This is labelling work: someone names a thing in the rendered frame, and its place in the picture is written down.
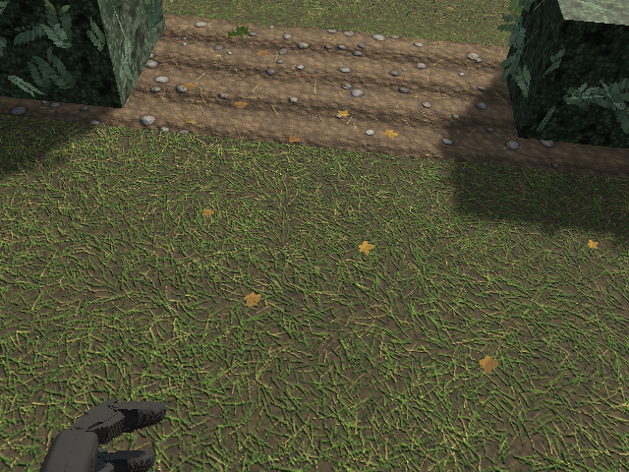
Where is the left robot hand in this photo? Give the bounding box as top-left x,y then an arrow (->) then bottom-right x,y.
39,398 -> 166,472

